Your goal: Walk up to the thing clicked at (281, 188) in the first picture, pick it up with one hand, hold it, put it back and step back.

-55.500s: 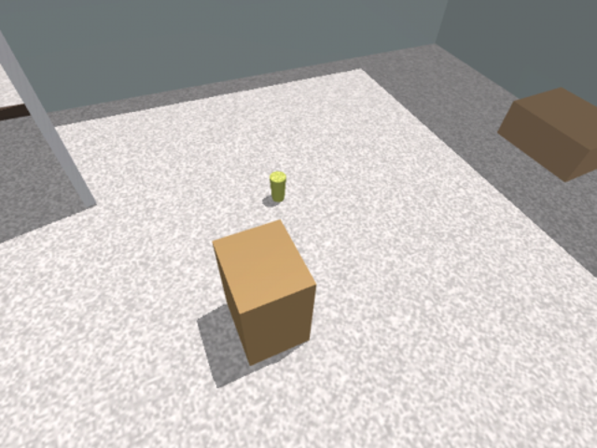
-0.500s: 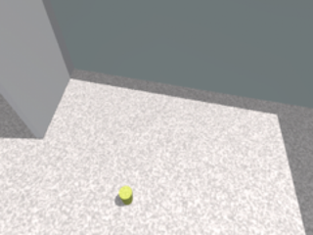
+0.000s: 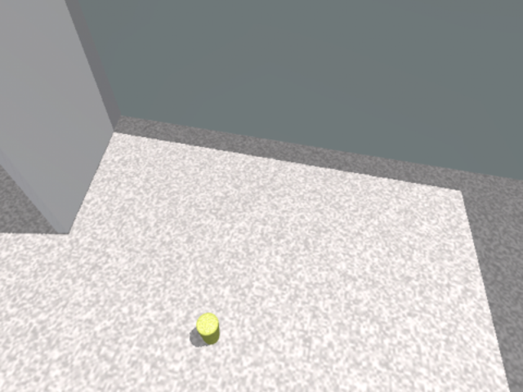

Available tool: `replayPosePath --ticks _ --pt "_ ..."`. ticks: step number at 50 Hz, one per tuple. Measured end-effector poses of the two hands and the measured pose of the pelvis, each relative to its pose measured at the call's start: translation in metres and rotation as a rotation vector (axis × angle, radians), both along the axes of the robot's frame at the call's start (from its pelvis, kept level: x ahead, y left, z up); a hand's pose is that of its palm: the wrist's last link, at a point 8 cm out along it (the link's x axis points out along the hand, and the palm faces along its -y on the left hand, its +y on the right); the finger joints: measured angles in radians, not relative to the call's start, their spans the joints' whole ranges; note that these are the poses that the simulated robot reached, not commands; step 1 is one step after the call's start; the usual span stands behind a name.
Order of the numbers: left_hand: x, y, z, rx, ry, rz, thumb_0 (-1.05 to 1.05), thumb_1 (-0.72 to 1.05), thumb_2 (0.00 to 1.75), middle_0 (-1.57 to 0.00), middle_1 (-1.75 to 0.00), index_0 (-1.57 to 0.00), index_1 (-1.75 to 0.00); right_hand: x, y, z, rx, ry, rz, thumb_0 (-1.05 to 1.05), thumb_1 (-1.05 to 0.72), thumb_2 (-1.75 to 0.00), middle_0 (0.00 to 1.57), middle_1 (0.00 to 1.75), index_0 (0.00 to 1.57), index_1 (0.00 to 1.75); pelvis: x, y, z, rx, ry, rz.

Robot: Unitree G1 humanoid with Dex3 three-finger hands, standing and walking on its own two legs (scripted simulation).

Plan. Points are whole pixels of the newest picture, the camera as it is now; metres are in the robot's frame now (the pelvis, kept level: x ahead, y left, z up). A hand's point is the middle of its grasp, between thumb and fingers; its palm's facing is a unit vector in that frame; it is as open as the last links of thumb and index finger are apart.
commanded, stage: stand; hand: left
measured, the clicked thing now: (209, 330) +0.43 +0.19 -0.72
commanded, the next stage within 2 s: step back in 0.18 s
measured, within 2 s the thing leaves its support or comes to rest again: neither
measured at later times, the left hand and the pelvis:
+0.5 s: hand out of the picture +0.10 +0.31 -0.18, palm faces +0.00 -0.93 -0.37, open 7.4 cm; pelvis -0.05 +0.04 -0.03, yaw +1 degrees
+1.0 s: hand out of the picture -0.04 +0.29 -0.16, palm faces -0.07 -0.92 -0.39, open 7.4 cm; pelvis -0.14 +0.04 -0.02, yaw -4 degrees
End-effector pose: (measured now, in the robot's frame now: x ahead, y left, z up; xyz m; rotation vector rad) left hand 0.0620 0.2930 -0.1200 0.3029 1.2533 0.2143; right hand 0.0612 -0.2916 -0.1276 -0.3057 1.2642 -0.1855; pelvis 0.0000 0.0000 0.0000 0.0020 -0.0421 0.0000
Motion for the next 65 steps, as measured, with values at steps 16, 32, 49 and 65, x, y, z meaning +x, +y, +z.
replayPosePath --ticks 16,32,49,65 --pt "0.005 0.015 -0.004 0.019 -0.033 0.007 0.01 0.90 0.90 -0.21 -0.30 -0.20 -0.30 0.003 -0.009 -0.001 -0.026 -0.023 -0.015 0.00 -0.90 -0.90 0.20 0.30 0.20 0.30 -0.019 0.007 -0.009 -0.008 0.007 0.005" --pt "0.007 0.061 -0.025 0.014 -0.098 -0.068 0.01 0.91 0.90 -0.20 -0.30 -0.20 -0.30 -0.071 0.033 0.010 -0.111 0.030 -0.014 0.00 -0.90 -0.90 0.21 0.30 0.20 0.30 -0.069 0.052 -0.019 -0.024 0.025 -0.011" --pt "-0.101 0.041 -0.006 0.052 -0.059 -0.096 0.01 0.91 0.90 -0.21 -0.30 -0.20 -0.30 -0.117 0.016 -0.014 -0.039 -0.095 -0.044 0.00 -0.90 -0.90 0.21 0.30 0.20 0.30 -0.141 0.035 -0.025 0.010 -0.001 -0.067" --pt "-0.161 0.070 -0.014 0.033 -0.161 -0.054 0.01 0.91 0.90 -0.21 -0.30 -0.20 -0.30 -0.202 0.040 0.004 -0.089 -0.063 0.054 0.01 -0.90 -0.90 0.20 0.30 0.20 0.30 -0.226 0.057 -0.026 -0.006 -0.009 0.002"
